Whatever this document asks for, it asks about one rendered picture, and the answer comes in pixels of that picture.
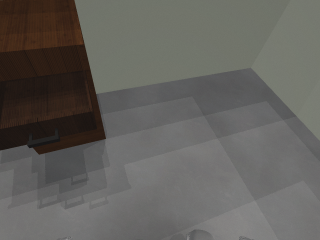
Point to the right robot thigh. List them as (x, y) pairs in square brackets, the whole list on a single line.
[(198, 234)]

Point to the drawer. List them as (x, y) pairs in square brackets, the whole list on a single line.
[(40, 104)]

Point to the cabinet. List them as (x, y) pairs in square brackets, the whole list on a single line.
[(44, 37)]

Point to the handle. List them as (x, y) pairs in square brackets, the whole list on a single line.
[(43, 141)]

